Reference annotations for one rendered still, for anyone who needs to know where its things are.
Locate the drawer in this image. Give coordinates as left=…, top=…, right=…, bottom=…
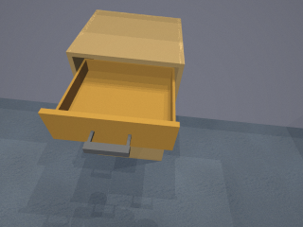
left=38, top=59, right=180, bottom=150

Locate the cabinet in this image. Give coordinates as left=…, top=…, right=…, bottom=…
left=65, top=9, right=185, bottom=161

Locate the handle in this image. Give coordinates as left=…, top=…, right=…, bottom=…
left=82, top=131, right=132, bottom=158

